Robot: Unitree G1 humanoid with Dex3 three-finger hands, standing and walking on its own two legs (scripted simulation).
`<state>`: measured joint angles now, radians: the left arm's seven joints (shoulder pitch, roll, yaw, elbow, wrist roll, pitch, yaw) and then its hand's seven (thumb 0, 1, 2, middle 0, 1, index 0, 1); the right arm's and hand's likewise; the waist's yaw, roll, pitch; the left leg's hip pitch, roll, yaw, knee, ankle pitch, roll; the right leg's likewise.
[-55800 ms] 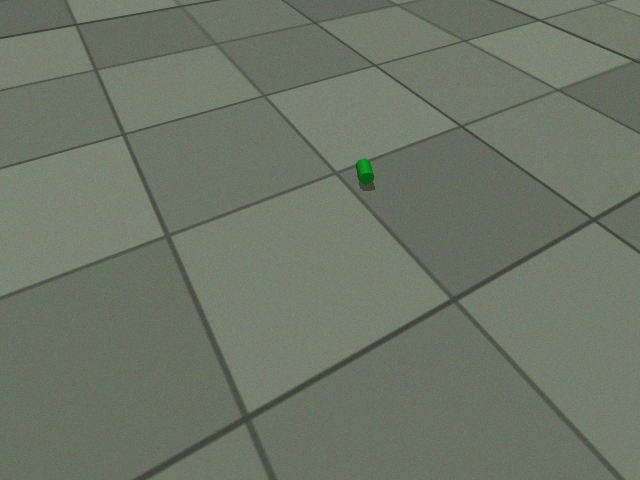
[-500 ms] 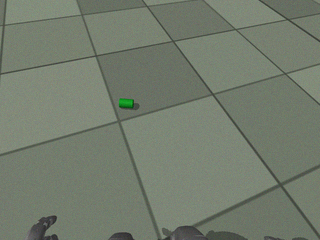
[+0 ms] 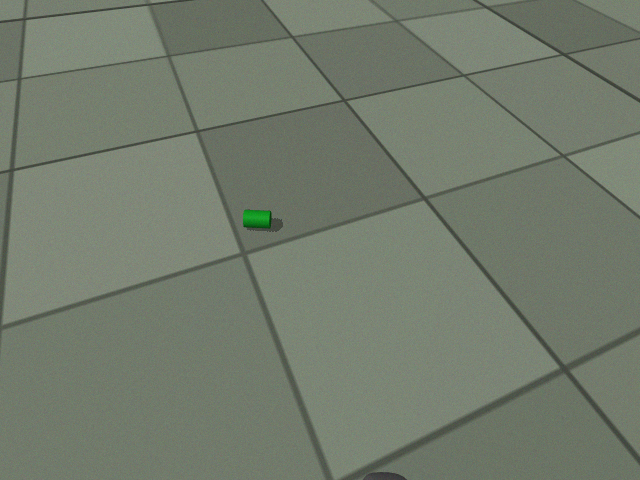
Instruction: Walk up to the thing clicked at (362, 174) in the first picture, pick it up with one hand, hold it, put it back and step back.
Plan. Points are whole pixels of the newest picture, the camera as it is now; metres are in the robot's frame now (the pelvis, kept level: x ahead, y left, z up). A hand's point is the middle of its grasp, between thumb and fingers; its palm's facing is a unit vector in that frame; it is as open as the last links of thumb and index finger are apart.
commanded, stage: step back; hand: left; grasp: from above
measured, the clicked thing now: (257, 219) +1.12 +0.25 -0.73
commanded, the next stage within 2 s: stand in 0.52 s
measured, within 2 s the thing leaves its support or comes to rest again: neither
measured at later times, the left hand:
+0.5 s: hand (151, 452) +0.17 +0.24 -0.15, palm faces +0.01 -0.94 -0.34, open 7.4 cm
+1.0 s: hand out of the picture +0.13 +0.24 -0.14, palm faces +0.01 -0.94 -0.34, open 7.4 cm
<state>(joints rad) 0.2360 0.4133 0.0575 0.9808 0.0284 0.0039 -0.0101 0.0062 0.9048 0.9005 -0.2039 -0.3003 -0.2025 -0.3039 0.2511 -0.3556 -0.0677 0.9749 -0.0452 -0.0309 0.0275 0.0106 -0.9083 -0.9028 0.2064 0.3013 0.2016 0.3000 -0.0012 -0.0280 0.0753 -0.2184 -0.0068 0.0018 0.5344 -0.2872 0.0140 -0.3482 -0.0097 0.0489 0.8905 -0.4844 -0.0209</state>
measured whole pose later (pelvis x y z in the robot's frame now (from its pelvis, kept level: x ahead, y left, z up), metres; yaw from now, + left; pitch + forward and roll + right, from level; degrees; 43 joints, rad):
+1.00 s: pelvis +0.05 -0.01 +0.01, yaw +1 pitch -3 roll +0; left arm 0.08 0.35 0.00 1.15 0.01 -0.02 -0.01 0.00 0.91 0.90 -0.20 -0.30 -0.20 -0.30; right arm 0.05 -0.35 -0.01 1.11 -0.01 -0.01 0.01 0.01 -0.91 -0.90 0.21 0.30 0.20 0.30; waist 0.01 0.00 0.06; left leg -0.07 0.02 0.00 0.34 -0.22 -0.02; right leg -0.15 -0.04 -0.02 0.35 -0.16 0.03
